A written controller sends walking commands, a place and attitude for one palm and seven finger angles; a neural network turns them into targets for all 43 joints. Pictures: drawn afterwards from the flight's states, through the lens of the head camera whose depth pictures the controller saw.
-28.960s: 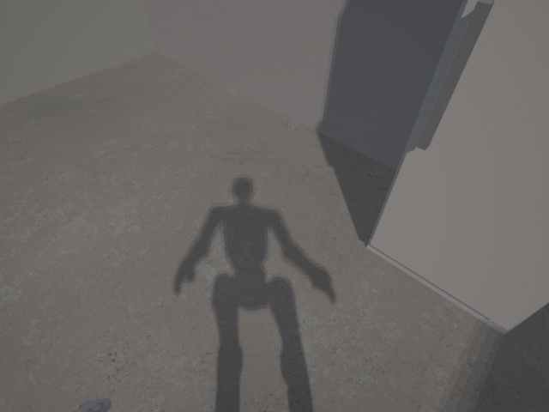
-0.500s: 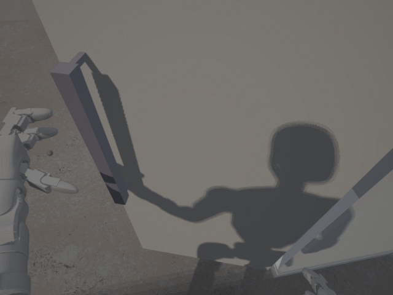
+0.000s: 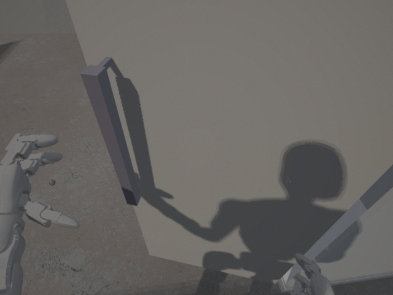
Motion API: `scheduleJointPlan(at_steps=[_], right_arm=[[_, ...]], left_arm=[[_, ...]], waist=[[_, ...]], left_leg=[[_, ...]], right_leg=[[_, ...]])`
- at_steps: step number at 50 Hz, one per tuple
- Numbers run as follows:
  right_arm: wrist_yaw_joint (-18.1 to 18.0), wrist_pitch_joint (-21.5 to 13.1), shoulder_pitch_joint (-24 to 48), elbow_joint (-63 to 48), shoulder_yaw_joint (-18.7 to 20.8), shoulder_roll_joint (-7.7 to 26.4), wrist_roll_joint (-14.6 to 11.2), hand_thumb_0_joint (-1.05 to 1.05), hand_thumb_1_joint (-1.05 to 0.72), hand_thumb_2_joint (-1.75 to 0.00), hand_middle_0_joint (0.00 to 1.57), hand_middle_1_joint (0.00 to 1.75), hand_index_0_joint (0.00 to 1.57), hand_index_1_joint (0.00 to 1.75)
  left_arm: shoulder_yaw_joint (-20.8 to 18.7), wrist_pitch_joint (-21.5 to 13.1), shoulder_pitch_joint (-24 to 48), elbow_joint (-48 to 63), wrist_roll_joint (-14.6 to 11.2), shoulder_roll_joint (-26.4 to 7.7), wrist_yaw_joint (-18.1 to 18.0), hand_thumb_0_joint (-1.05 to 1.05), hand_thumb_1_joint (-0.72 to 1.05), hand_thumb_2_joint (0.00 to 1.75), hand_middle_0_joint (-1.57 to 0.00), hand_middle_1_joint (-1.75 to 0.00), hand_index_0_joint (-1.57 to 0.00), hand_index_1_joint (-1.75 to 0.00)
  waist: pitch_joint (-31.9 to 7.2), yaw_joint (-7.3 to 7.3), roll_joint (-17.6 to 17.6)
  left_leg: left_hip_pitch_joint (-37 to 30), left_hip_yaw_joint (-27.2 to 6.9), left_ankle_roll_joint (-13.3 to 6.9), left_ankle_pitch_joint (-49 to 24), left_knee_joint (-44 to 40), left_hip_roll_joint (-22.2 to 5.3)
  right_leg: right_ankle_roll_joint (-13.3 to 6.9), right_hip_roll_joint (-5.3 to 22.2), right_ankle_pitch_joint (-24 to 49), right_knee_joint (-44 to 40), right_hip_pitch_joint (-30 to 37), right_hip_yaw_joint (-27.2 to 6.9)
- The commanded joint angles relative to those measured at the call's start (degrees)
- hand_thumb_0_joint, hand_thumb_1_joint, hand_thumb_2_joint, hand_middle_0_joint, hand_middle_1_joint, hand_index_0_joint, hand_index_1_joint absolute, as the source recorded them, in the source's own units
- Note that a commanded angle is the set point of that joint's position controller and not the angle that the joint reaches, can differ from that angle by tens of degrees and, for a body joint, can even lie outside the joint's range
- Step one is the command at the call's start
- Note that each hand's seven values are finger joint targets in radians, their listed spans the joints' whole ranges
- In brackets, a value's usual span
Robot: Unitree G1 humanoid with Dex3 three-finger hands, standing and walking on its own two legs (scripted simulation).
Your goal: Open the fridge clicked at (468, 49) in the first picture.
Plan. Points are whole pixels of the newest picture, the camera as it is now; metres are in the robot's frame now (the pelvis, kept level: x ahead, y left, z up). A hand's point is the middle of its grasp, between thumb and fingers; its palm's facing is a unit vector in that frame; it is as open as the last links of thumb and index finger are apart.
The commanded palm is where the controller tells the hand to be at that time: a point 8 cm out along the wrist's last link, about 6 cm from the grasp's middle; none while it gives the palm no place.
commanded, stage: slip the hand off the handle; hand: left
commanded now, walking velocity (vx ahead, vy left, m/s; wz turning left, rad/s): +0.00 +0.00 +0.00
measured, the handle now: (123, 146) +0.38 +0.21 +0.11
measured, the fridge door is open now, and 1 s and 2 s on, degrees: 71 71 71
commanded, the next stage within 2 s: draw the hand back to the body in 0.68 s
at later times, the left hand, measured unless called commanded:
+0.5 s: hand (45, 201) +0.22 +0.28 +0.13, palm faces +0.32 -0.91 -0.27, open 14.7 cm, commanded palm +0.19 +0.32 +0.14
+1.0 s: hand (53, 193) +0.23 +0.27 +0.13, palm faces +0.09 -0.99 -0.07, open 14.7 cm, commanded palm +0.19 +0.32 +0.15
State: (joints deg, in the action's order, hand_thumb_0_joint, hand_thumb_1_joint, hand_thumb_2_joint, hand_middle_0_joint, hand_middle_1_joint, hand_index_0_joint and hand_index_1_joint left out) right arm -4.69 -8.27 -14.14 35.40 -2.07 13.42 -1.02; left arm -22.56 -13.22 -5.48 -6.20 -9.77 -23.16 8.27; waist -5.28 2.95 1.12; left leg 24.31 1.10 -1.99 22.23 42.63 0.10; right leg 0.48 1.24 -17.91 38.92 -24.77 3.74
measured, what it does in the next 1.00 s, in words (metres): stands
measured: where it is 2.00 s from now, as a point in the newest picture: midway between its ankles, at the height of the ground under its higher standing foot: outside the picture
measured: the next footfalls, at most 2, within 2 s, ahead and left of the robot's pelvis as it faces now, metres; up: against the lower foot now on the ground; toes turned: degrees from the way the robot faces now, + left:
none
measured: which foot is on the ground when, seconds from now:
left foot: down 0.00-1.00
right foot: down 0.00-1.00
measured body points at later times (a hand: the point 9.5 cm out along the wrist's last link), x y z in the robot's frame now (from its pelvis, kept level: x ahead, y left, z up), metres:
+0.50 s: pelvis -0.01 -0.03 +0.00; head -0.01 -0.04 +0.45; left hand +0.20 +0.33 +0.15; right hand +0.18 -0.26 -0.08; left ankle +0.00 +0.09 -0.72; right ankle +0.02 -0.13 -0.72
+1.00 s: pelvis +0.01 -0.01 +0.01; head +0.00 -0.02 +0.45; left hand +0.22 +0.33 +0.14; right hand +0.19 -0.24 -0.06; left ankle +0.00 +0.09 -0.72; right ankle +0.02 -0.13 -0.72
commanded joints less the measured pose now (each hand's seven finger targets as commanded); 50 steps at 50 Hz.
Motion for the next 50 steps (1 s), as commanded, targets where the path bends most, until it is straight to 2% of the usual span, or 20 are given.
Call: scheduleJointPlan(at_steps=[1, 4, 7, 10, 13, 17, 18, 22, 23, 27, 30, 33, 34, 40, 41, 42, 43, 44, 47, 50], right_arm=[[-1.00, -4.32, 5.66, -8.36, 3.15, 8.14, -0.71, 0.00, -0.90, -0.90, 0.20, 0.30, 0.20, 0.30], [-1.58, -4.70, 5.76, -7.93, 3.07, 8.36, -0.97, 0.00, -0.90, -0.90, 0.20, 0.30, 0.20, 0.30], [-1.91, -5.25, 6.38, -7.90, 2.98, 8.24, -0.88, 0.00, -0.90, -0.90, 0.20, 0.30, 0.20, 0.30], [-1.83, -6.06, 6.44, -8.21, 2.77, 7.64, -0.86, 0.00, -0.90, -0.90, 0.20, 0.30, 0.20, 0.30], [-2.13, -6.83, 6.62, -7.77, 2.63, 7.69, -0.86, 0.00, -0.90, -0.90, 0.20, 0.30, 0.20, 0.30], [-3.19, -7.46, 6.49, -6.20, 2.83, 8.33, -1.11, 0.00, -0.90, -0.90, 0.20, 0.30, 0.20, 0.30], [-3.21, -7.75, 6.63, -6.36, 2.67, 8.13, -1.21, 0.00, -0.90, -0.90, 0.20, 0.30, 0.20, 0.30], [-3.67, -8.24, 6.56, -5.94, 3.01, 8.55, -1.45, 0.00, -0.90, -0.90, 0.20, 0.30, 0.20, 0.30], [-3.61, -8.36, 6.56, -6.25, 2.80, 8.40, -1.43, 0.00, -0.90, -0.90, 0.20, 0.30, 0.20, 0.30], [-3.56, -8.39, 5.99, -6.23, 3.13, 8.84, -1.28, 0.00, -0.90, -0.90, 0.20, 0.30, 0.20, 0.30], [-3.12, -8.55, 5.23, -6.77, 3.40, 8.66, -1.25, 0.00, -0.90, -0.90, 0.20, 0.30, 0.20, 0.30], [-2.84, -8.32, 4.74, -6.89, 3.51, 8.76, -1.34, 0.00, -0.90, -0.90, 0.20, 0.30, 0.20, 0.30], [-2.78, -8.31, 4.62, -6.99, 3.62, 8.85, -1.40, 0.00, -0.90, -0.90, 0.20, 0.30, 0.20, 0.30], [-2.83, -9.00, 3.62, -7.60, 3.68, 8.99, -1.29, 0.00, -0.90, -0.90, 0.20, 0.30, 0.20, 0.30], [-3.63, -9.92, 4.59, -7.38, 2.97, 9.95, -2.97, 0.00, -0.90, -0.90, 0.20, 0.30, 0.20, 0.30], [-4.42, -10.31, 5.40, -7.58, 2.88, 10.09, -3.29, 0.00, -0.90, -0.90, 0.20, 0.30, 0.20, 0.30], [-4.78, -10.76, 5.22, -7.69, 2.94, 10.07, -3.25, 0.00, -0.90, -0.90, 0.20, 0.30, 0.20, 0.30], [-5.03, -11.46, 5.52, -8.18, 2.59, 9.99, -3.19, 0.00, -0.90, -0.90, 0.20, 0.30, 0.20, 0.30], [-4.95, -13.09, 5.69, -8.40, 1.60, 9.72, -3.18, 0.00, -0.90, -0.90, 0.20, 0.30, 0.20, 0.30], [-3.79, -13.61, 4.96, -9.08, 1.26, 8.81, -2.79, 0.00, -0.90, -0.90, 0.20, 0.30, 0.20, 0.30]], left_arm=[[-3.37, -2.43, 9.37, 15.87, -1.88, -11.66, -0.02, 0.00, -0.55, 0.20, -0.25, -1.15, -0.25, -1.15], [-5.63, -1.81, 7.37, 14.93, -2.63, -13.16, 0.35, 0.00, -0.55, 0.20, -0.25, -1.15, -0.25, -1.15], [-7.44, -2.11, 5.54, 17.15, -2.55, -14.66, 0.66, 0.00, -0.55, 0.20, -0.25, -1.15, -0.25, -1.15], [-7.15, -2.76, 3.18, 19.08, -3.20, -13.79, 1.41, 0.00, -0.55, 0.20, -0.25, -1.15, -0.25, -1.15], [-6.64, -3.42, 3.07, 19.65, -3.56, -13.43, 1.87, 0.00, -0.55, 0.20, -0.25, -1.15, -0.25, -1.15], [-10.12, -3.56, 6.11, 16.27, -4.43, -17.30, 2.70, 0.00, -0.55, 0.20, -0.25, -1.15, -0.25, -1.15], [-8.58, -3.49, 6.97, 15.47, -4.79, -15.60, 3.26, 0.00, -0.55, 0.20, -0.25, -1.15, -0.25, -1.15], [-10.31, -2.61, 7.27, 12.61, -5.13, -18.10, 4.38, 0.00, -0.55, 0.20, -0.25, -1.15, -0.25, -1.15], [-9.05, -2.39, 7.54, 12.01, -5.16, -16.87, 4.73, 0.00, -0.55, 0.20, -0.25, -1.15, -0.25, -1.15], [-12.12, -2.19, 7.55, 9.97, -5.35, -20.03, 5.09, 0.00, -0.55, 0.20, -0.25, -1.15, -0.25, -1.15], [-13.61, -2.88, 5.04, 10.14, -5.77, -20.31, 5.41, 0.00, -0.55, 0.20, -0.25, -1.15, -0.25, -1.15], [-14.13, -3.12, 3.25, 8.88, -6.44, -19.75, 5.70, 0.00, -0.55, 0.20, -0.25, -1.15, -0.25, -1.15], [-14.32, -3.31, 3.26, 9.45, -6.42, -19.95, 5.82, 0.00, -0.55, 0.20, -0.25, -1.15, -0.25, -1.15], [-9.97, -3.10, 3.82, 13.99, -5.88, -16.16, 5.44, 0.00, -0.55, 0.20, -0.25, -1.15, -0.25, -1.15], [-9.28, 0.85, 4.55, 8.43, -13.00, -13.65, 10.72, 0.00, -0.55, 0.20, -0.25, -1.15, -0.25, -1.15], [-10.54, 2.39, 6.78, 10.92, -13.91, -16.03, 13.32, 0.00, -0.55, 0.20, -0.25, -1.15, -0.25, -1.15], [-12.38, 3.50, 7.10, 13.04, -14.26, -18.62, 14.59, 0.00, -0.55, 0.20, -0.25, -1.15, -0.25, -1.15], [-12.07, 4.67, 7.00, 15.14, -15.16, -18.57, 16.14, 0.00, -0.55, 0.20, -0.25, -1.15, -0.25, -1.15], [-11.18, 7.72, 7.82, 16.19, -15.13, -19.29, 19.52, 0.00, -0.55, 0.20, -0.25, -1.15, -0.25, -1.15], [-11.22, 9.94, 3.09, 16.87, -14.23, -17.42, 17.90, 0.00, -0.55, 0.20, -0.25, -1.15, -0.25, -1.15]], waist=[[-6.01, -0.50, 5.50], [-4.56, -0.40, 1.84], [-4.95, 0.47, 3.74], [-5.85, 0.42, 4.86], [-4.11, -0.24, 4.75], [-2.46, -0.64, 2.86], [-2.86, -1.03, 2.54], [-4.22, -0.44, 2.77], [-4.50, -0.56, 3.00], [-5.75, 0.25, 1.86], [-8.46, 0.92, 2.94], [-7.51, 0.83, 0.85], [-7.63, 0.99, 1.74], [-8.32, 0.05, 4.78], [-11.26, -1.69, 5.07], [-11.69, -0.85, 3.41], [-13.27, -0.39, 4.47], [-13.62, -0.29, 4.60], [-8.44, -0.37, 5.24], [-3.15, 0.51, 4.53]], left_leg=[[-5.00, -4.45, 3.28, -12.96, -9.53, -0.87], [-3.11, -3.85, 2.25, -9.45, -9.58, -0.54], [-3.14, -3.33, 1.95, -9.74, -9.28, -0.26], [-3.50, -2.93, 1.79, -10.06, -8.59, 0.18], [-2.63, -2.72, 1.28, -8.52, -8.05, 0.24], [-0.12, -2.39, 0.85, -5.87, -7.00, 0.16], [-0.06, -2.32, 0.81, -5.45, -6.84, 0.44], [1.35, -1.95, 0.68, -5.42, -5.65, 0.27], [1.45, -1.95, 0.67, -5.79, -5.57, 0.42], [2.97, -1.90, 0.63, -7.67, -4.60, 0.17], [1.89, -1.68, 0.65, -10.76, -4.42, 0.24], [2.74, -1.60, 0.59, -11.96, -4.23, 0.17], [2.48, -1.59, 0.62, -12.23, -4.41, 0.17], [-1.47, -2.14, 0.59, -13.54, -5.18, 0.14], [-3.50, -2.49, 0.72, -11.24, -6.45, -0.31], [-4.31, -2.87, 0.24, -12.53, -6.52, -0.56], [-5.33, -3.23, 0.15, -14.14, -6.69, -0.47], [-6.58, -3.57, 0.04, -15.60, -7.30, -0.47], [-8.52, -4.70, 0.01, -17.51, -9.18, -0.91], [-8.11, -5.26, 0.75, -18.83, -10.66, -1.05]], right_leg=[[-2.27, -2.22, 5.63, -4.26, 1.81, 0.40], [-2.03, -2.03, 3.99, -5.41, 2.30, -0.06], [-2.20, -1.70, 4.12, -5.56, 3.56, -0.58], [-2.01, -1.63, 4.27, -5.60, 3.72, -0.76], [-1.88, -1.41, 2.89, -6.21, 3.12, -1.24], [-1.55, -0.96, -1.08, -7.65, 2.88, -2.74], [-1.37, -0.62, -1.72, -7.80, 2.77, -3.01], [-1.21, 0.06, -3.61, -8.37, 4.13, -4.67], [-1.13, 0.29, -3.26, -8.22, 4.26, -4.80], [-1.00, 0.65, -1.61, -7.60, 5.75, -5.46], [-0.96, 0.31, 3.55, -6.05, 6.91, -4.58], [-0.80, 0.18, 6.10, -5.45, 6.75, -4.24], [-0.84, 0.00, 6.60, -5.17, 6.44, -3.81], [-1.22, -0.88, 8.25, -4.08, 3.68, -1.81], [-1.30, -0.17, 7.69, -5.77, 7.77, -2.71], [-1.16, -0.12, 9.65, -6.40, 9.68, -2.93], [-1.16, -0.18, 11.42, -6.24, 10.82, -2.56], [-1.25, -0.19, 13.10, -6.34, 11.37, -2.27], [-1.73, -0.66, 14.27, -7.07, 10.18, -1.28], [-1.95, -1.13, 13.96, -7.19, 8.28, 0.22]])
